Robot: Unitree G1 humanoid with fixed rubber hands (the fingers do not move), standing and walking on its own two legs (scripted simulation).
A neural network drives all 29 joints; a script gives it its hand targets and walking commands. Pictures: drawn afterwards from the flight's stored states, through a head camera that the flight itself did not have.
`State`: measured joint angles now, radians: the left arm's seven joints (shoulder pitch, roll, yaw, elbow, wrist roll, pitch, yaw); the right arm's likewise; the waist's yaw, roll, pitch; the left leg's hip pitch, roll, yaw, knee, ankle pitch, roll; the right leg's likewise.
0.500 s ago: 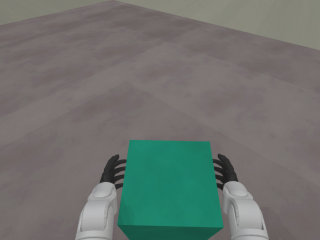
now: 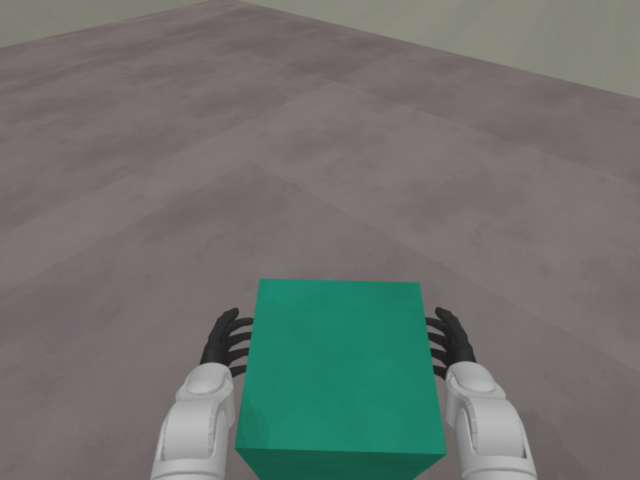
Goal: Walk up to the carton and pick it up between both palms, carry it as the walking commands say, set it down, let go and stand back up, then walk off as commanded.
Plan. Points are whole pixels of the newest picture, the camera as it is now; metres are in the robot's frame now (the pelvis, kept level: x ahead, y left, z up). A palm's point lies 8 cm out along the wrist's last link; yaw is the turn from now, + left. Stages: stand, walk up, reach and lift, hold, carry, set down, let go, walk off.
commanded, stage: carry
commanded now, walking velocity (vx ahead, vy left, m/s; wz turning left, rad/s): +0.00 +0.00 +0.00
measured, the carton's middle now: (335, 389) +0.28 +0.00 -0.05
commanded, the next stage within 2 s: none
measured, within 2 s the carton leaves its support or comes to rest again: neither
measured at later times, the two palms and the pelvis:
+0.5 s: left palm (216, 367) +0.27 +0.15 +0.04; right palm (460, 367) +0.27 -0.15 +0.04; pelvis +0.00 +0.00 +0.00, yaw +0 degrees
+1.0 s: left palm (265, 356) +0.26 +0.08 +0.07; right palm (528, 368) +0.25 -0.22 +0.07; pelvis +0.00 -0.05 -0.01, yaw -2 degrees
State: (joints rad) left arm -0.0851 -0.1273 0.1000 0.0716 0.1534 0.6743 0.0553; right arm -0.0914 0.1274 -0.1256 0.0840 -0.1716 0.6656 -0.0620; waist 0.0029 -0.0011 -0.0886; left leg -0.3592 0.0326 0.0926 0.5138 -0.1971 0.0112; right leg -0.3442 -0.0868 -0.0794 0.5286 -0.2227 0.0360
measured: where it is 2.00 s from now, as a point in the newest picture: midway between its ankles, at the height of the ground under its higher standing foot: outside the picture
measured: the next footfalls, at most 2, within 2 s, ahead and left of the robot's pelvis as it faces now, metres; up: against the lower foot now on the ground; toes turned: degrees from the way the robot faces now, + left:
none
